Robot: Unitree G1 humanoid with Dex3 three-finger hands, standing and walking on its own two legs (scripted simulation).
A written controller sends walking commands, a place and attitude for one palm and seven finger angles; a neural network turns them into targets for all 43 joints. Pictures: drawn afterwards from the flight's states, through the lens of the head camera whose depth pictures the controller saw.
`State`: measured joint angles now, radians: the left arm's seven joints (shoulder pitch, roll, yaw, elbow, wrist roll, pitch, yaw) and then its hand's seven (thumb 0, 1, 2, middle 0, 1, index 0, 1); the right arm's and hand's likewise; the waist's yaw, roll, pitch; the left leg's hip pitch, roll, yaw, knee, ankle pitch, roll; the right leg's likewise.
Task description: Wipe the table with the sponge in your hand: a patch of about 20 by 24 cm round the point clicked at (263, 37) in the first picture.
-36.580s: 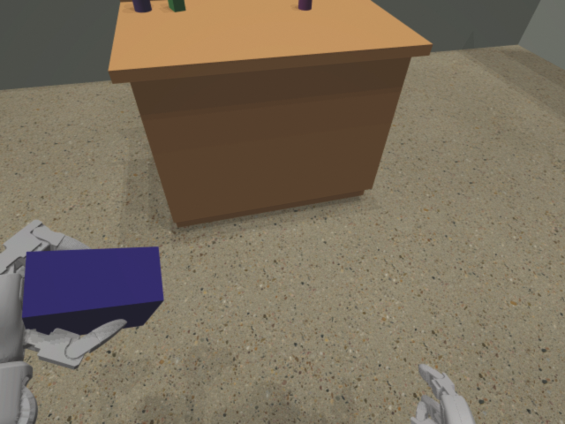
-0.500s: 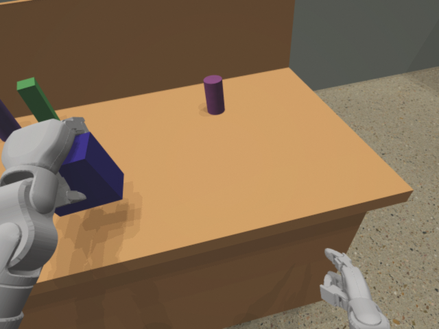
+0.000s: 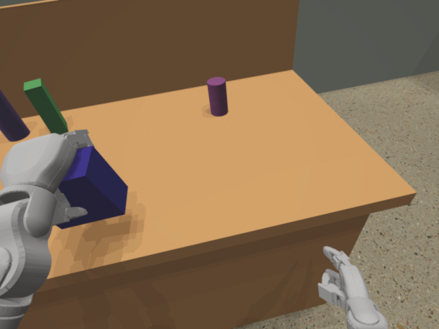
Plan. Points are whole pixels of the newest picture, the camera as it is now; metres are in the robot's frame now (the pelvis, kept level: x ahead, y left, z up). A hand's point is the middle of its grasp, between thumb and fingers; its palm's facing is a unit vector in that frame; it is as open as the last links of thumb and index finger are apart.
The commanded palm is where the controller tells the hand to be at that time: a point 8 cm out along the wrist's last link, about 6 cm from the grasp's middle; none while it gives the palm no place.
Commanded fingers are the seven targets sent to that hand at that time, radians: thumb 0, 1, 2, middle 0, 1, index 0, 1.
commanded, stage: bring the sponge back beside the body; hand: left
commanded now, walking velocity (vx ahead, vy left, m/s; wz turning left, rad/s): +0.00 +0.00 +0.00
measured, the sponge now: (83, 196) +0.24 +0.29 +0.16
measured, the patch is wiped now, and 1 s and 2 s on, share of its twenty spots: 1.00 1.00 1.00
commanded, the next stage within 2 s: step back with the hand held close in 1.04 s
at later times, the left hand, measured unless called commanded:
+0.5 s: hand (62, 200) +0.21 +0.28 +0.19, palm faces +0.21 -0.11 -0.97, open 10.1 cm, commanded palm +0.15 +0.28 +0.27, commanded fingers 0.00 0.10 1.30 -1.20 -1.60 -1.20 -1.60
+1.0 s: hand (55, 208) +0.19 +0.28 +0.19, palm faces +0.24 -0.12 -0.96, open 10.1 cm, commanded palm +0.14 +0.28 +0.27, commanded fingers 0.00 0.10 1.30 -1.20 -1.60 -1.20 -1.60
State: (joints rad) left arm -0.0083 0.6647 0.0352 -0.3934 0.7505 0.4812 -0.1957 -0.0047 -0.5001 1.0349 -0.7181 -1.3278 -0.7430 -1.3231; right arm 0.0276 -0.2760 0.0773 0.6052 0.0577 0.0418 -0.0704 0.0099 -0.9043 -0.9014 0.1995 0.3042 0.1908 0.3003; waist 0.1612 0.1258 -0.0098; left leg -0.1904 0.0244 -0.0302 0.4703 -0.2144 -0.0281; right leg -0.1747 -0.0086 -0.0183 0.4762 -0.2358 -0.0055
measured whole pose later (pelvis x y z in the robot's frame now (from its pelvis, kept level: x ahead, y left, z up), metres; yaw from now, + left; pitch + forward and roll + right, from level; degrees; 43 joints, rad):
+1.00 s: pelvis -0.01 +0.00 +0.00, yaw -1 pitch -6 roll +0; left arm 0.19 0.65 0.08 -0.53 0.72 0.45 -0.13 0.00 -0.50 1.04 -0.72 -1.33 -0.74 -1.32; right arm 0.03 -0.26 0.08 0.60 0.05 0.01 -0.07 0.01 -0.90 -0.90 0.20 0.30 0.20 0.30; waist 0.17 0.12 0.00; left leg -0.16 0.03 -0.02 0.48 -0.21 -0.03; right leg -0.15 0.00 0.00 0.48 -0.22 -0.01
